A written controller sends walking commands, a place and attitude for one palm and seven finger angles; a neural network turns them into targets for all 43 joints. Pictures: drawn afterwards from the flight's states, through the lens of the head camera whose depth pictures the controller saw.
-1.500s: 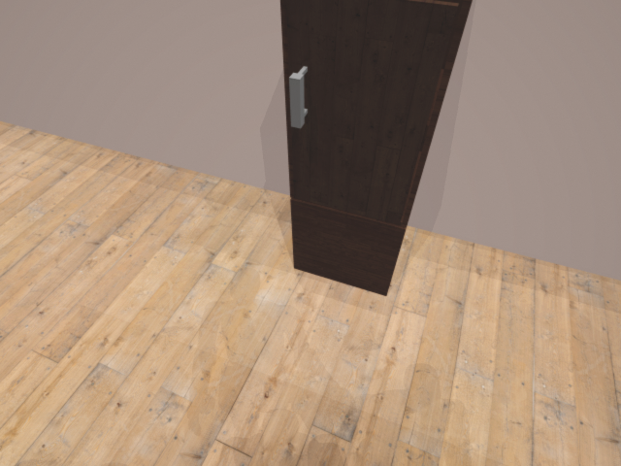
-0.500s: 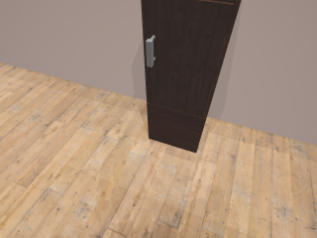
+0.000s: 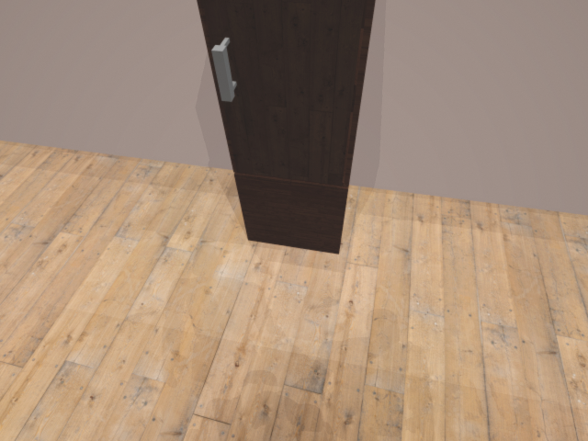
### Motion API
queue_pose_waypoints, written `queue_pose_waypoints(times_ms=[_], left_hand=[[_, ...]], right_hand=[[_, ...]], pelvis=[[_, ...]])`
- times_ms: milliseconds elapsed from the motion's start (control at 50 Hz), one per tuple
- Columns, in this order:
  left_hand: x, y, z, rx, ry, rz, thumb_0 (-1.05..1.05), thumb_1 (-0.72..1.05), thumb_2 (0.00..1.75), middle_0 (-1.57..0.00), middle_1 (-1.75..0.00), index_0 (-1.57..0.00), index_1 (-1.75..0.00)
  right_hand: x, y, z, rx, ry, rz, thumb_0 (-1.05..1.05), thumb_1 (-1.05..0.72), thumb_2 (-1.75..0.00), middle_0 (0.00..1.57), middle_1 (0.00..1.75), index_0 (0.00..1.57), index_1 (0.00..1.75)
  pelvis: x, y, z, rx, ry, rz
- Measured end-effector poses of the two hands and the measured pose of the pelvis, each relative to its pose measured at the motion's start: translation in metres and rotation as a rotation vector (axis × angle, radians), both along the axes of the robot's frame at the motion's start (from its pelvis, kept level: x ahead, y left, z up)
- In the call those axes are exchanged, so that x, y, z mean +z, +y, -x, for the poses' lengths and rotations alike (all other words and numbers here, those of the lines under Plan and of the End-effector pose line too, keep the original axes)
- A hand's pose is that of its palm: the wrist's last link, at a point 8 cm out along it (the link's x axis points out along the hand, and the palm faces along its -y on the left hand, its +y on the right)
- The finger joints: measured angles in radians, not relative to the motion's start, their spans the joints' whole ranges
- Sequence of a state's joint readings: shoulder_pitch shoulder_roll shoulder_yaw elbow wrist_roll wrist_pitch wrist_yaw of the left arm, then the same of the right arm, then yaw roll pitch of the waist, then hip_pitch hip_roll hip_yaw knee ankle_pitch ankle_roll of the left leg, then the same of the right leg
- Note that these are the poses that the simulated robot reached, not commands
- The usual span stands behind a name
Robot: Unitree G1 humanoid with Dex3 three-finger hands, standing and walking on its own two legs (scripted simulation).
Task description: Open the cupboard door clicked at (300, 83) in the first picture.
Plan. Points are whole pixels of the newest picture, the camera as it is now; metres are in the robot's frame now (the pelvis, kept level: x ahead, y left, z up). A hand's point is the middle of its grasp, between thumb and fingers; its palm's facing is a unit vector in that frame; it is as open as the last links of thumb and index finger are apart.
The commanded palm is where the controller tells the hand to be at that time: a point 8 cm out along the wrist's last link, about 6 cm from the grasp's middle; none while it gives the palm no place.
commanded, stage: turn to face it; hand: left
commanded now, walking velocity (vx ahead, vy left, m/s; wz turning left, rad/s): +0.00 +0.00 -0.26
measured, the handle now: (227, 69) +0.87 +0.22 +0.04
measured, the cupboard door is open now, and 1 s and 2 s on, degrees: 0 0 0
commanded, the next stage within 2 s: take the last steps up to it in 0.12 s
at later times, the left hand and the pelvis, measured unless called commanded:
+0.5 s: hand out of the picture +0.06 +0.20 -0.16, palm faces -0.03 -0.98 -0.20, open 7.4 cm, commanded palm none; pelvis +0.01 +0.01 +0.00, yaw -5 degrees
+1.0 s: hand (149, 409) +0.18 +0.26 -0.16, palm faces -0.05 -0.98 -0.19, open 7.4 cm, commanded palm none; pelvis +0.15 +0.07 +0.01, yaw -6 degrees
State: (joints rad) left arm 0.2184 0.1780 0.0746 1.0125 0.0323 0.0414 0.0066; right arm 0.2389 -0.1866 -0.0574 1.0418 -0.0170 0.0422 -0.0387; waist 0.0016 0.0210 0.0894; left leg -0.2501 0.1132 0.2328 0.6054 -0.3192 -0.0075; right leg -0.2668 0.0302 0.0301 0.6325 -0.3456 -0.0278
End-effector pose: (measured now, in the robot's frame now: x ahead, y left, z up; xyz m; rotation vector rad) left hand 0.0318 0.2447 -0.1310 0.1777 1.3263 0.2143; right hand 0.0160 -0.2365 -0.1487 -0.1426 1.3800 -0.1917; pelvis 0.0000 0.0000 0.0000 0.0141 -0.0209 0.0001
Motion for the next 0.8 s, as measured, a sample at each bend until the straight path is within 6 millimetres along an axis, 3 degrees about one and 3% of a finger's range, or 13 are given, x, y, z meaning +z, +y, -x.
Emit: queue_pose_waypoints(times_ms=[160, 280, 400, 480, 560, 660, 740, 800], left_hand=[[0.008, 0.0, -0.001, -0.035, -0.014, -0.011, 0.0, 0.91, 0.9, -0.2, -0.3, -0.2, -0.3], [-0.005, 0.012, 0.0, -0.057, 0.002, 0.029, 0.01, 0.91, 0.9, -0.2, -0.3, -0.2, -0.3], [-0.001, 0.013, -0.013, -0.089, -0.015, 0.056, 0.01, 0.91, 0.9, -0.2, -0.3, -0.2, -0.3], [0.0, 0.005, -0.024, -0.106, -0.049, 0.053, 0.01, 0.91, 0.9, -0.2, -0.3, -0.2, -0.3], [0.005, 0.0, -0.018, -0.068, -0.033, 0.053, 0.01, 0.91, 0.9, -0.2, -0.3, -0.2, -0.3], [0.008, 0.003, 0.002, -0.028, 0.074, 0.068, 0.0, 0.91, 0.9, -0.2, -0.3, -0.2, -0.3], [0.003, 0.014, 0.008, -0.002, 0.159, 0.093, 0.01, 0.91, 0.9, -0.2, -0.3, -0.2, -0.3], [-0.008, 0.028, -0.001, 0.017, 0.203, 0.11, 0.01, 0.91, 0.9, -0.2, -0.3, -0.2, -0.3]], right_hand=[[0.012, -0.005, -0.017, -0.021, -0.068, 0.015, 0.0, -0.91, -0.9, 0.2, 0.29, 0.2, 0.29], [0.021, 0.009, -0.028, -0.025, -0.175, 0.051, 0.0, -0.91, -0.9, 0.2, 0.29, 0.2, 0.29], [0.024, 0.024, -0.003, -0.021, -0.117, 0.023, 0.0, -0.91, -0.9, 0.2, 0.3, 0.2, 0.29], [0.012, 0.024, 0.021, -0.056, -0.039, -0.015, 0.0, -0.91, -0.9, 0.2, 0.3, 0.2, 0.3], [0.011, 0.023, 0.031, -0.066, 0.053, -0.03, 0.0, -0.91, -0.9, 0.2, 0.3, 0.2, 0.3], [0.022, 0.027, 0.004, -0.07, 0.047, -0.023, 0.0, -0.91, -0.9, 0.2, 0.29, 0.2, 0.29], [0.026, 0.037, -0.04, -0.052, -0.002, -0.013, 0.0, -0.91, -0.9, 0.2, 0.29, 0.2, 0.29], [0.022, 0.049, -0.078, -0.025, -0.053, 0.008, 0.0, -0.91, -0.9, 0.2, 0.29, 0.2, 0.29]], pelvis=[[0.008, 0.004, 0.008, -0.034, 0.009, 0.001], [0.003, 0.02, 0.011, -0.067, 0.011, 0.029], [0.01, 0.022, 0.004, -0.09, -0.005, 0.022], [0.006, 0.015, -0.007, -0.094, -0.003, 0.004], [0.009, 0.017, -0.021, -0.073, -0.009, 0.016], [0.017, 0.026, -0.044, -0.065, -0.003, 0.011], [0.015, 0.04, -0.068, -0.054, -0.001, 0.017], [0.006, 0.056, -0.091, -0.051, -0.003, 0.027]])
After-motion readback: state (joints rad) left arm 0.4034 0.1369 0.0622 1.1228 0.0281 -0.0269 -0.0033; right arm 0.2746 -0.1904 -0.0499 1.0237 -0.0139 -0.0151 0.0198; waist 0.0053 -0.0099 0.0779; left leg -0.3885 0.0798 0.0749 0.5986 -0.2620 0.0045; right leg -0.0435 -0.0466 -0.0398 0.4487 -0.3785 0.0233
